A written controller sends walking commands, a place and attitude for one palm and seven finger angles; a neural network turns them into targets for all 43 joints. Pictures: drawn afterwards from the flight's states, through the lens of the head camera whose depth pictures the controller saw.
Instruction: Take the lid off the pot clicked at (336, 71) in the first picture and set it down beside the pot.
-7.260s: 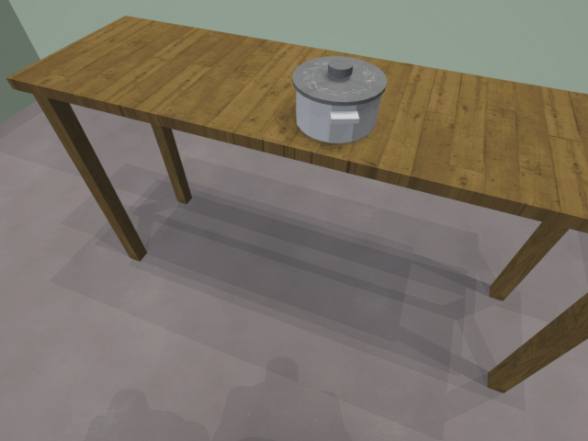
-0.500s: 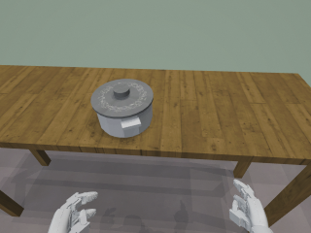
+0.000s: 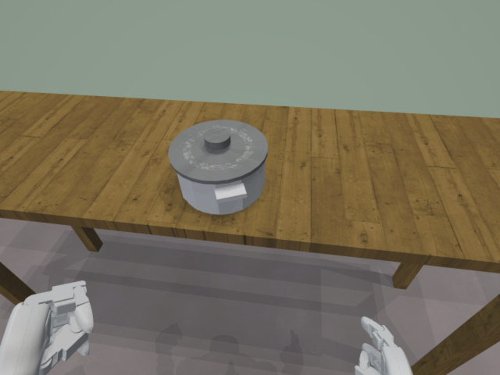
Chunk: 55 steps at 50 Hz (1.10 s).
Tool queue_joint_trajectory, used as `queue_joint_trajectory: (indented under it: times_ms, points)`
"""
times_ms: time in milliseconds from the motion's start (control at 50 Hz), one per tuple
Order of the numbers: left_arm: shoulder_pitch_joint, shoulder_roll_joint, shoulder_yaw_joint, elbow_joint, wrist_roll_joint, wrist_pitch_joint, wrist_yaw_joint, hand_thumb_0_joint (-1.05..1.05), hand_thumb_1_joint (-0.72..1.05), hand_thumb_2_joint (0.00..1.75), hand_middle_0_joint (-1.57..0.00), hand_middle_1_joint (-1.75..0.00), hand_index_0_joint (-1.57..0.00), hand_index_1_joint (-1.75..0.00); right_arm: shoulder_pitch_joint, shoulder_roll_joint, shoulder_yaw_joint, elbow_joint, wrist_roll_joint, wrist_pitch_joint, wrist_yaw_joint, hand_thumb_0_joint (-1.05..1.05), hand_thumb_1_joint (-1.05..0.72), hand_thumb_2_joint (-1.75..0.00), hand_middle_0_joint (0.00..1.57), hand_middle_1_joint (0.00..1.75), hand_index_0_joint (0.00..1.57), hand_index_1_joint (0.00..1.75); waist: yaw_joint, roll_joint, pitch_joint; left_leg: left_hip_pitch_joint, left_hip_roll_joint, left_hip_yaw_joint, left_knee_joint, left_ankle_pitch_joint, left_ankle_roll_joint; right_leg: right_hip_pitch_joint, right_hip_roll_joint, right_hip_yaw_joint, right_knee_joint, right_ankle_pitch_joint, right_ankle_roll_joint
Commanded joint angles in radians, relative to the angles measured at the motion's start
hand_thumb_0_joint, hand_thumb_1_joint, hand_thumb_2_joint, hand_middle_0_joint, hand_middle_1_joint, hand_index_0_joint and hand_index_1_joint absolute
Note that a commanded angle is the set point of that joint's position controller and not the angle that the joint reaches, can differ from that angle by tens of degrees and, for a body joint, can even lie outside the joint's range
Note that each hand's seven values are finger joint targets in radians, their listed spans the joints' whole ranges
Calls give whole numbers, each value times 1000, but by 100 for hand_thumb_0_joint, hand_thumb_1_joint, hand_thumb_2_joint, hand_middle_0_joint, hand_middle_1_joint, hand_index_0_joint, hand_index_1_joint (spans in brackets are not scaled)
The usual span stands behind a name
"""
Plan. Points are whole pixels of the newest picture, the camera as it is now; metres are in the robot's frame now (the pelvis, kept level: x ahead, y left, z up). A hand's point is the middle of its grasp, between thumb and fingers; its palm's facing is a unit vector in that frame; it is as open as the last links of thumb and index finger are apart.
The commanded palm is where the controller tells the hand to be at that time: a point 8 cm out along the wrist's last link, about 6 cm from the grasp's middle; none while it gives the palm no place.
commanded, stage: raise the hand higher, near the body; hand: left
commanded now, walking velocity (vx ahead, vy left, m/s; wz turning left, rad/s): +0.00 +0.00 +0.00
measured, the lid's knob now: (217, 138) +0.47 +0.12 +0.15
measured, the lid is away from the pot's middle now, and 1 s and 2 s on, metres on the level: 0.00 0.00 0.00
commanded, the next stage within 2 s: reach forward and open the fingers in 0.68 s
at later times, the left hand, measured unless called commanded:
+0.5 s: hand (78, 286) +0.17 +0.23 +0.15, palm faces +0.36 -0.83 -0.43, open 3.1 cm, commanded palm +0.11 +0.27 +0.17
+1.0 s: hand (66, 249) +0.20 +0.25 +0.18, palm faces +0.20 -0.11 -0.97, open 2.9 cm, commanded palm +0.16 +0.26 +0.22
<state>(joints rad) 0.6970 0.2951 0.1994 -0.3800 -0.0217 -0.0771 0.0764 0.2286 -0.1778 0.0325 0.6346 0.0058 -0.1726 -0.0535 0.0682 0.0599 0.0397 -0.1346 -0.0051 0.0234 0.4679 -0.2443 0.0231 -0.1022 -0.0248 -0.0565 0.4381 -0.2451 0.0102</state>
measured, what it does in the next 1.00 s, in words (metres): stands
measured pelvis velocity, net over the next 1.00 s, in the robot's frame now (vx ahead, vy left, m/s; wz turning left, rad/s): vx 0.00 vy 0.00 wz -0.02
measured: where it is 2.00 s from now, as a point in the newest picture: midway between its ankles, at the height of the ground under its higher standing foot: outside the picture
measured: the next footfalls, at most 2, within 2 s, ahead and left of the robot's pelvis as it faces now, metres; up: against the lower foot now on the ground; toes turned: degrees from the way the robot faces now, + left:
none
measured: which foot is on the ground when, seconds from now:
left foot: down 0.00-1.00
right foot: down 0.00-1.00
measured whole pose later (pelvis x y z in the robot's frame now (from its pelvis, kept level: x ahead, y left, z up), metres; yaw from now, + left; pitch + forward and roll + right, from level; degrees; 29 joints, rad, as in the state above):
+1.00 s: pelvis +0.00 +0.00 +0.00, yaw -1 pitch -1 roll +0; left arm 0.49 0.66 0.26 -0.62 0.61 0.11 0.03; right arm 0.12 -0.28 0.02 0.53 0.02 0.06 0.00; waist 0.10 0.11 0.01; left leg -0.24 0.00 0.04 0.52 -0.26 0.02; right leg -0.23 -0.02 -0.04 0.51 -0.27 0.01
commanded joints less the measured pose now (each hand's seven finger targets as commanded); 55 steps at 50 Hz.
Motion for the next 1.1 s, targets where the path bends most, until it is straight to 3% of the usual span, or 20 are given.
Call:
queue_joint_trajectory:
  times_ms: [0, 20, 80, 140, 200, 280, 360, 440, 500, 600, 660, 760, 780, 800, 820, 860, 880, 960, 1040, 1080]
  points:
    - [-26, 149, 109, -250, 5, -84, 20, 0, 90, 90, -130, -150, -130, -150, -187, -124, -64, -198, 6, -87, -14, 0, -90, -90, 20, 30, 20, 30, 7, -30, -37, 7, 26, -37, -100, 77, 2, -59, 13, -1, -92, 24, -19]
    - [-14, 172, 141, -251, 4, -85, 25, 0, 90, 90, -130, -150, -130, -150, -194, -122, -64, -191, 7, -90, -14, 0, -90, -90, 20, 30, 20, 30, 10, -31, -37, 3, 25, -35, -95, 67, 0, -61, 16, 1, -93, 18, -18]
    - [10, 126, 102, -255, 5, -93, 24, 0, 90, 90, -130, -150, -130, -150, -185, -115, -62, -191, 7, -97, -14, 0, -90, -90, 20, 30, 20, 30, 10, -22, -28, 6, 27, -34, -99, 91, 0, -62, 13, -2, -83, 37, -20]
    - [-18, 158, 140, -299, 2, -106, 27, 0, 90, 90, -130, -150, -130, -150, -185, -118, -64, -198, 9, -95, -13, 0, -90, -90, 20, 30, 20, 30, 12, -34, -47, 7, 25, -33, -95, 109, -1, -50, 13, 2, -85, 52, -22]
    - [-32, 149, 129, -317, 1, -110, 26, 0, 90, 90, -130, -150, -130, -150, -180, -116, -63, -192, 9, -96, -13, 0, -90, -90, 20, 30, 20, 30, 9, 25, -40, 22, 28, -28, -89, 135, -3, -55, 11, 3, -79, 78, -23]
    - [-31, 160, 162, -297, -7, -112, 26, 0, 90, 90, -130, -150, -130, -150, -182, -117, -67, -192, 10, -85, -13, 0, -90, -90, 20, 30, 20, 30, 11, -27, -31, 20, 29, -24, -88, 145, -1, -54, 14, 5, -87, 90, -23]
    - [-80, 161, 151, -387, -7, -127, 25, 0, 90, 90, -130, -150, -130, -150, -173, -117, -60, -197, 7, -94, -6, 0, -90, -90, 20, 30, 20, 30, 5, 42, -66, 52, 30, -27, -73, 184, -5, -49, 12, 7, -77, 122, -26]
    - [-107, 176, 185, -363, -15, -121, 23, 0, 90, 90, -130, -150, -130, -150, -185, -119, -61, -200, 8, -74, -3, 0, -90, -90, 20, 30, 20, 30, 6, -42, -58, 38, 29, -23, -74, 185, -1, -45, 12, 6, -86, 137, -24]
    - [-143, 184, 189, -398, -17, -129, 24, 0, 90, 90, -130, -150, -130, -150, -185, -120, -56, -197, 6, -75, -5, 0, -90, -90, 20, 30, 20, 30, 6, 19, -64, 53, 29, -23, -72, 183, -4, -47, 9, 8, -86, 133, -24]
    - [-187, 191, 205, -390, -25, -132, 25, 0, 90, 90, -130, -150, -130, -150, -188, -120, -54, -191, 7, -70, -5, 0, -90, -90, 20, 30, 20, 30, 6, 10, -48, 56, 31, -23, -80, 151, -2, -59, 8, 12, -100, 98, -24]
    - [-183, 198, 228, -371, -29, -138, 27, 0, 90, 90, -130, -150, -130, -150, -192, -117, -55, -183, 5, -72, -6, 0, -90, -90, 20, 30, 20, 30, 10, -43, -66, 59, 32, -20, -74, 167, 1, -50, 8, 10, -96, 116, -23]
    - [-246, 207, 243, -391, -35, -151, 26, 0, 90, 90, -130, -150, -130, -150, -198, -121, -55, -179, 6, -69, -4, 0, -90, -90, 20, 30, 20, 30, 7, -20, -64, 63, 33, -15, -74, 163, 1, -50, 3, 15, -102, 114, -23]
    - [-271, 443, 203, -455, 370, -47, 61, 0, 87, 92, -129, -146, -129, -146, -216, -204, -43, -216, -25, -2, 12, 0, -90, -90, 20, 30, 20, 30, 27, 75, -88, -71, 9, 8, -50, 193, -8, -93, 13, 26, -26, 136, -16]
    - [-279, 347, 190, -514, 367, 7, 79, 0, 84, 94, -129, -143, -129, -143, -234, -161, -47, -266, -19, 35, 25, 0, -90, -90, 20, 30, 20, 30, 31, 115, -93, -98, 10, 15, -57, 207, -17, -84, 6, -13, -5, 125, -29]
    - [-265, 405, 204, -491, 459, 55, 93, 0, 81, 96, -128, -139, -128, -139, -241, -164, -50, -270, -7, 64, 34, 0, -90, -90, 20, 30, 20, 30, 39, 132, -76, -109, 15, 14, -52, 191, -22, -86, 17, 10, 1, 110, -37]
    - [-196, 447, 219, -402, 580, 134, 73, 0, 75, 100, -126, -132, -126, -132, -251, -172, -51, -279, -4, 138, 46, 0, -90, -90, 20, 30, 20, 30, 53, 18, -101, -132, 7, 23, -43, 172, -13, -79, 23, 14, 2, 86, -37]
    - [-243, 495, 218, -421, 628, 157, 52, 0, 72, 103, -126, -129, -126, -129, -265, -189, -49, -294, 2, 166, 52, 0, -90, -90, 20, 30, 20, 30, 45, 7, -125, -120, 6, 19, -35, 172, -11, -80, 19, 27, -1, 89, -35]
    - [-306, 629, 241, -343, 714, 208, -64, 0, 59, 111, -123, -115, -123, -115, -290, -204, -52, -292, 30, 201, 51, 0, -90, -90, 20, 30, 20, 30, 42, 4, -232, -83, 5, -3, -9, 213, 1, -53, 3, 38, 3, 159, -17]
    - [-399, 651, 194, -326, 686, 197, -205, 0, 45, 119, -119, -100, -119, -100, -285, -211, -54, -283, 53, 183, 53, 0, -90, -90, 20, 30, 20, 30, 20, -11, -256, -54, -5, -21, -14, 256, 11, -60, 1, 20, -14, 233, 4]
    - [-430, 678, 198, -278, 671, 184, -258, 0, 37, 124, -117, -93, -117, -93, -267, -216, -58, -267, 52, 167, 43, 0, -90, -90, 20, 30, 20, 30, 16, -39, -218, -50, -7, -34, -27, 253, 14, -77, 6, 10, -31, 231, 10]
